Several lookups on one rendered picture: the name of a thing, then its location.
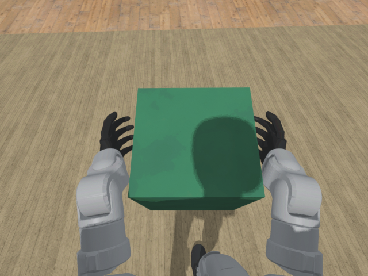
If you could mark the carton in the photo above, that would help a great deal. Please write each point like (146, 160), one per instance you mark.
(195, 149)

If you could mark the left robot hand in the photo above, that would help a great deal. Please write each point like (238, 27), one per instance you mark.
(109, 137)

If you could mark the left robot forearm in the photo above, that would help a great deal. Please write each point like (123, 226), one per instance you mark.
(104, 245)

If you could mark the right robot forearm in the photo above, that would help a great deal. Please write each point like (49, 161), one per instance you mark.
(295, 213)

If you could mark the right robot foot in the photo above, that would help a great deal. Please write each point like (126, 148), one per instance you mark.
(197, 253)

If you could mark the right robot hand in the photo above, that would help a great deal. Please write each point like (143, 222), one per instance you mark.
(274, 138)

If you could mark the robot right shin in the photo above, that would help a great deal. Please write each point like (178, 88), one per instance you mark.
(207, 254)

